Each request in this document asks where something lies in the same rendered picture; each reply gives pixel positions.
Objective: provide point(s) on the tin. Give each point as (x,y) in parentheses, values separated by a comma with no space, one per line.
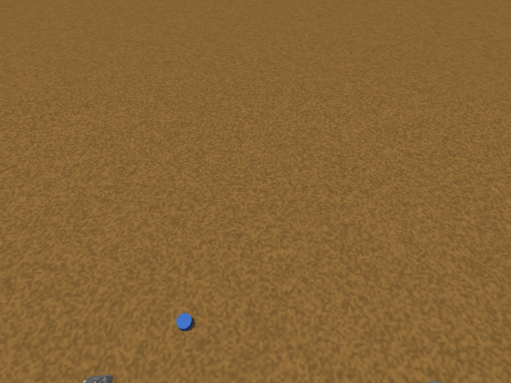
(184,322)

